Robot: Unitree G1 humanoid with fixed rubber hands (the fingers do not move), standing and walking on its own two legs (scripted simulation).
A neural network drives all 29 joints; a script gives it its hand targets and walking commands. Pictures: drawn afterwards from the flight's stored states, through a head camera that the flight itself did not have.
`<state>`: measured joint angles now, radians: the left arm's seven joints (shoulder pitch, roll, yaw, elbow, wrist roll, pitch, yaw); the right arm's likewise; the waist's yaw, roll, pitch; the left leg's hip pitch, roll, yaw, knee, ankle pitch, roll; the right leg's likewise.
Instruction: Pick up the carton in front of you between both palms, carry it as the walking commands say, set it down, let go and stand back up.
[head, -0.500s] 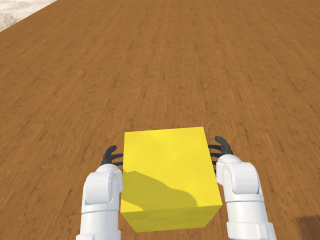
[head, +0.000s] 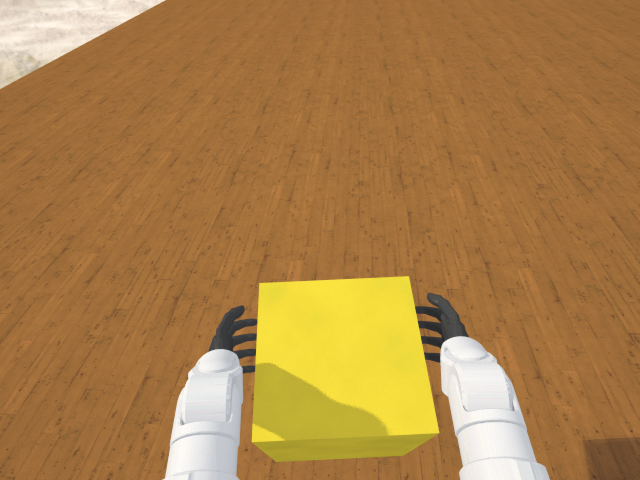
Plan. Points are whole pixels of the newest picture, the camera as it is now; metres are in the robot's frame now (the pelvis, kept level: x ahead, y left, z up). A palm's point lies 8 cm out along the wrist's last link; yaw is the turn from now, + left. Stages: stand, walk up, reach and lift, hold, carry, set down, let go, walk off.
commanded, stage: carry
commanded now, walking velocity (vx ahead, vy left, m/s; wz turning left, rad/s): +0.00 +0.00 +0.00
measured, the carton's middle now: (337, 376) +0.32 +0.00 -0.07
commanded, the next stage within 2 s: hold in 0.70 s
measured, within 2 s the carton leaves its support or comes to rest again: neither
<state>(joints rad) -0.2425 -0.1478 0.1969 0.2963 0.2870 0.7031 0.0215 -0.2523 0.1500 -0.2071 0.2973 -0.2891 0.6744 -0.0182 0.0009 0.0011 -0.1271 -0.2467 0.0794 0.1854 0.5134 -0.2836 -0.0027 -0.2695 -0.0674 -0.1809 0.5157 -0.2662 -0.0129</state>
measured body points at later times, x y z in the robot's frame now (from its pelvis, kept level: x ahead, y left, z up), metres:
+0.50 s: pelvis -0.02 +0.00 +0.00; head -0.05 +0.00 +0.45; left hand +0.27 +0.15 +0.03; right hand +0.28 -0.15 +0.03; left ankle -0.01 +0.11 -0.74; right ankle +0.00 -0.11 -0.74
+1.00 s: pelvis -0.04 +0.01 +0.01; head -0.08 +0.01 +0.45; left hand +0.25 +0.16 +0.04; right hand +0.26 -0.15 +0.04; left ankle -0.01 +0.12 -0.74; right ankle +0.00 -0.11 -0.74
